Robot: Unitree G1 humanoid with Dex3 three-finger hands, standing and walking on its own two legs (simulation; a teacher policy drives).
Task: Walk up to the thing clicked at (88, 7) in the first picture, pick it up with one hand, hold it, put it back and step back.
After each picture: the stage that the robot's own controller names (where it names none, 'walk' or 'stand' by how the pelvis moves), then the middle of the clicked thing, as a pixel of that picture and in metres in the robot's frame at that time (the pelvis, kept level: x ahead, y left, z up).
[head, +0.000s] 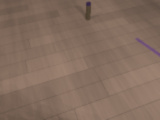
stand; (88, 11) +1.94 -0.09 -0.65
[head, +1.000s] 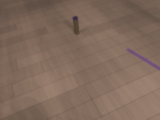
walk; (76, 25) +1.80 +0.18 -0.63
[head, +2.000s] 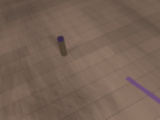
walk; (62, 46) +1.24 +0.33 -0.65
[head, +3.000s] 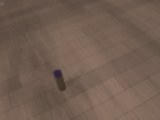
walk; (60, 80) +0.83 +0.28 -0.65
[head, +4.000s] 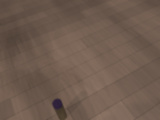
walk; (60, 110) +0.52 +0.24 -0.64
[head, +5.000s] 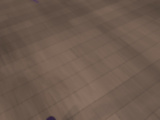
stand; out of the picture +0.43 +0.22 -0.65
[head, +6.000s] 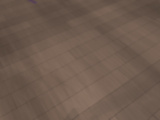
stand; out of the picture +0.40 +0.22 -0.66
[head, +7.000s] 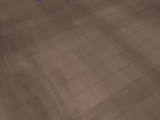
stand; out of the picture +0.38 +0.21 -0.66
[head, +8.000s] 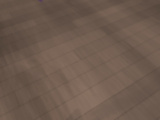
stand; out of the picture +0.38 +0.21 -0.66
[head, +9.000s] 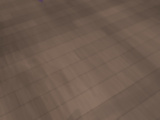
stand; out of the picture +0.38 +0.21 -0.66
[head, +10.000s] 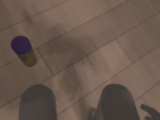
go down; (26, 53) +0.47 +0.23 -0.30
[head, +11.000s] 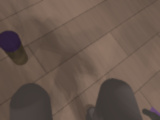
go down; (15, 51) +0.46 +0.25 -0.26
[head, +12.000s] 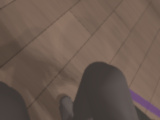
close in; out of the picture +0.45 +0.30 -0.16
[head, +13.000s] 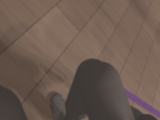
close; out of the picture +0.44 +0.31 -0.16
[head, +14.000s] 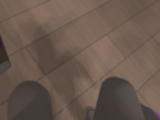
lift; out of the picture +0.38 +0.28 -0.02
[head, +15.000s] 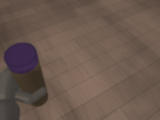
hold; (31, 80) +0.32 +0.16 +0.10
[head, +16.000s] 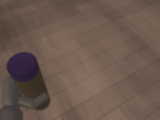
hold; (33, 86) +0.31 +0.17 +0.06
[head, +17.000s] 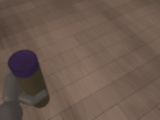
hold; (33, 83) +0.33 +0.17 +0.04
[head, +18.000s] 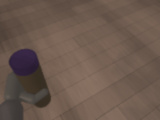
crouch; (34, 83) +0.34 +0.16 +0.04
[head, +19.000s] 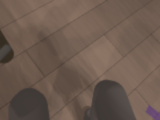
crouch; out of the picture +0.46 +0.24 -0.05
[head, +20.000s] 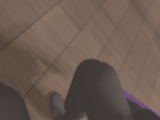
lower; out of the picture +0.43 +0.31 -0.17
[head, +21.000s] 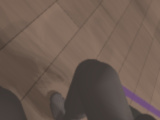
lower; out of the picture +0.43 +0.32 -0.16
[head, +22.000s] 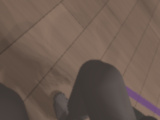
lower; out of the picture +0.42 +0.31 -0.16
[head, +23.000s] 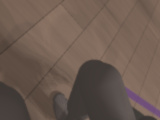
lower; out of the picture +0.42 +0.31 -0.16
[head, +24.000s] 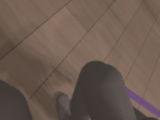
loosen; out of the picture +0.42 +0.31 -0.15
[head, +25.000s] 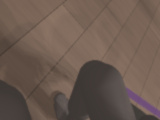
rise; out of the picture +0.41 +0.30 -0.16
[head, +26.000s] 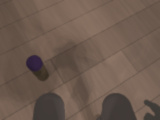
walk; (39, 69) +0.45 +0.23 -0.37
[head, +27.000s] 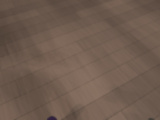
stand; out of the picture +0.39 +0.19 -0.59
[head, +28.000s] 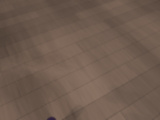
stand; out of the picture +0.39 +0.20 -0.60
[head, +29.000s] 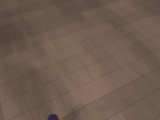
stand; out of the picture +0.40 +0.20 -0.62
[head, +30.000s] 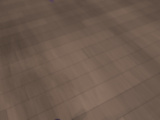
stand; out of the picture +0.41 +0.19 -0.66
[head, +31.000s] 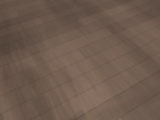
stand; out of the picture +0.37 +0.21 -0.66
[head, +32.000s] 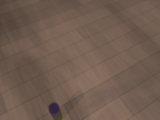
walk; (56, 113) +0.41 +0.20 -0.65
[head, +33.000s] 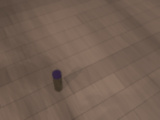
walk; (57, 81) +0.66 +0.15 -0.63
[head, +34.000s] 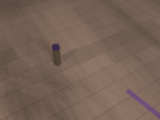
stand; (56, 55) +1.02 +0.23 -0.64
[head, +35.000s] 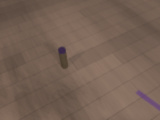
stand; (63, 58) +1.00 +0.20 -0.63
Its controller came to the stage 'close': yes
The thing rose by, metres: 0.69
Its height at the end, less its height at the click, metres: +0.00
